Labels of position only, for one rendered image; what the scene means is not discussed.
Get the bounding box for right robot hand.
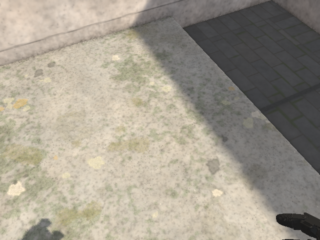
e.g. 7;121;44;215
276;212;320;240

